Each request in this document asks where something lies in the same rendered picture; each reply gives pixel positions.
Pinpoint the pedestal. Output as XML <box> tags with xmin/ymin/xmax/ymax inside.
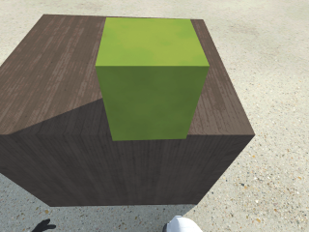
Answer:
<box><xmin>0</xmin><ymin>14</ymin><xmax>256</xmax><ymax>207</ymax></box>

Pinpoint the robot left hand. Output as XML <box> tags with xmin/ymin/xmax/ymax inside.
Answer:
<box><xmin>32</xmin><ymin>218</ymin><xmax>56</xmax><ymax>232</ymax></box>

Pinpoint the right robot thigh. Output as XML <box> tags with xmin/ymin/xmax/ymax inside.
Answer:
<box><xmin>166</xmin><ymin>217</ymin><xmax>203</xmax><ymax>232</ymax></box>

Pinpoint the carton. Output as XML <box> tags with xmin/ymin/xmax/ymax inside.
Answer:
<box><xmin>95</xmin><ymin>17</ymin><xmax>210</xmax><ymax>141</ymax></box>

